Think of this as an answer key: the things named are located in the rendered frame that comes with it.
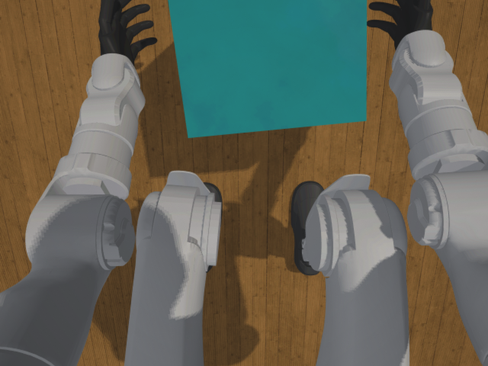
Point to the left robot thigh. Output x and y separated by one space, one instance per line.
166 311

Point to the robot right forearm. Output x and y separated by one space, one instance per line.
436 118

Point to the robot right shin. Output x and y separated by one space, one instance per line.
360 182

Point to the robot right upper arm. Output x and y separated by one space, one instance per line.
448 211

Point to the robot left hand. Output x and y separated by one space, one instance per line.
114 35

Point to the robot left forearm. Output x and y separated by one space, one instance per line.
99 157

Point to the carton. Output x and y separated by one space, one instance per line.
256 65

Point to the robot right hand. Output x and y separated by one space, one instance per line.
410 16

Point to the robot left upper arm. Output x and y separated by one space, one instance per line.
74 241

